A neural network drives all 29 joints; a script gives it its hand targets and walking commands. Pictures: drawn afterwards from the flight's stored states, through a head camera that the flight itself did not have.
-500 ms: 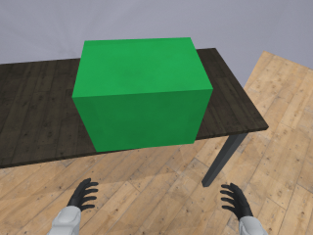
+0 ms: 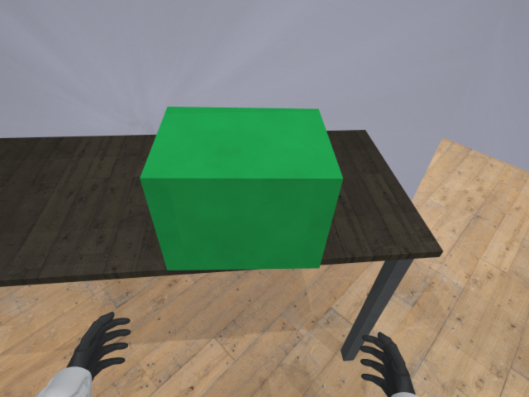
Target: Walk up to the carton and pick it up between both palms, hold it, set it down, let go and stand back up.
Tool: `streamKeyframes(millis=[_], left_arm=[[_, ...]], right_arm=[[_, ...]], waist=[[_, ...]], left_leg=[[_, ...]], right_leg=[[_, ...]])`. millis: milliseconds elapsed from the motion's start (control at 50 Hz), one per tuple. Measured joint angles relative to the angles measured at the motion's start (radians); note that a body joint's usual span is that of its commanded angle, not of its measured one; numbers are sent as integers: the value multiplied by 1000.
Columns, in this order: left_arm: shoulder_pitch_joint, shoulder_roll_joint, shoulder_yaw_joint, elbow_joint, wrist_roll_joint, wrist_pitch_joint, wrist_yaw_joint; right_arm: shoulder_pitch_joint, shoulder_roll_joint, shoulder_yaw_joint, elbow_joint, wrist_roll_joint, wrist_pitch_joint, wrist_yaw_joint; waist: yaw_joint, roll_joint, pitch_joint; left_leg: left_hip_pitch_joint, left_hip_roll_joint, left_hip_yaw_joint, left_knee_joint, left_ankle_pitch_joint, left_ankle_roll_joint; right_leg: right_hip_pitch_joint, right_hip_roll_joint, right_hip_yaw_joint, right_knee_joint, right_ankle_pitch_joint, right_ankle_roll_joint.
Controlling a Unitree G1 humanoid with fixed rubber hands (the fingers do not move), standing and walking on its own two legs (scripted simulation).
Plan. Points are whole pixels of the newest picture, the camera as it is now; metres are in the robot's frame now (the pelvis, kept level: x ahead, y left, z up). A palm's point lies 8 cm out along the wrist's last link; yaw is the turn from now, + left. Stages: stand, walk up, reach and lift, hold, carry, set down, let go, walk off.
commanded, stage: reach and lift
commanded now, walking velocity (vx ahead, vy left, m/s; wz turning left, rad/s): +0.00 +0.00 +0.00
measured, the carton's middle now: (244, 188) +0.50 +0.07 +0.05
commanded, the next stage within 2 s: none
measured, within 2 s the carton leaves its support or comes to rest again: neither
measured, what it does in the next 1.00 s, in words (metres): stands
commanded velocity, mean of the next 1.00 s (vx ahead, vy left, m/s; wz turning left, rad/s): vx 0.00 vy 0.00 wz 0.00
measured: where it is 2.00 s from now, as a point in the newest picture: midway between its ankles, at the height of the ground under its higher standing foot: outside the picture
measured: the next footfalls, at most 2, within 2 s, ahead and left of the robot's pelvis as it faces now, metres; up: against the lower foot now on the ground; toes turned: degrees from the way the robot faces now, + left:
none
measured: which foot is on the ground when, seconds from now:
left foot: down 0.00-1.00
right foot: down 0.00-1.00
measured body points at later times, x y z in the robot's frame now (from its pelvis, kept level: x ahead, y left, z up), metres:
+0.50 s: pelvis +0.05 +0.03 +0.00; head +0.03 +0.05 +0.45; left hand +0.25 +0.30 +0.01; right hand +0.26 -0.18 +0.00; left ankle +0.02 +0.12 -0.74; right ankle +0.03 -0.09 -0.74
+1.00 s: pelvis +0.02 +0.01 +0.01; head +0.00 +0.02 +0.45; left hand +0.29 +0.31 +0.06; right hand +0.32 -0.19 +0.05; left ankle +0.02 +0.12 -0.74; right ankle +0.03 -0.09 -0.74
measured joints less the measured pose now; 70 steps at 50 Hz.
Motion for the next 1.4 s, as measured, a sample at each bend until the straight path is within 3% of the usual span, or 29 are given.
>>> streamKeyframes(millis=[200, 380, 560, 760, 860, 1040, 1220, 1400], left_arm=[[2, 18, -22, -30, -59, -54, 14], [85, 24, -48, -201, -104, -130, 19], [132, 28, -4, -309, -99, -112, 3], [50, 63, -24, -293, -186, -137, 27], [-63, 81, -29, -197, -231, -159, 30], [-241, 97, 1, -52, -248, -113, 3], [-366, 97, 25, -31, -214, -33, -3], [-459, 97, 53, -75, -187, 85, 12]], right_arm=[[-60, -46, -23, -59, 42, 36, 35], [-24, -122, -1, -133, 126, -44, 49], [43, -172, 39, -203, 215, -92, 29], [-12, -198, -5, -323, 223, -30, 47], [-138, -199, -35, -288, 224, 10, 49], [-324, -177, -19, -156, 224, 98, 17], [-461, -209, -23, -99, 259, 142, -4], [-555, -267, -36, -60, 296, 203, 10]], waist=[[7, 19, 5], [16, 32, -7], [12, 26, 0], [13, 26, 24], [6, 31, 6], [-17, 22, -23], [-35, 20, -20], [-36, 22, 1]], left_leg=[[-18, -11, -3, 10, -21, 7], [-1, -10, 0, -10, -45, 11], [78, -1, 6, -39, -57, 2], [52, -5, -7, -51, -20, -3], [13, -7, -16, -48, -2, -2], [-19, -8, -32, -52, 13, -3], [-18, -11, -30, -52, 7, 3], [-11, -17, -21, -64, 6, 10]], right_leg=[[3, -12, -1, -28, -2, 18], [45, -8, 4, -107, 7, 29], [141, 3, 12, -179, 21, 26], [101, -1, -2, -149, 30, 18], [53, -4, -12, -120, 30, 15], [27, -4, -28, -124, 39, 10], [40, -6, -25, -150, 48, 16], [55, -11, -15, -184, 63, 23]])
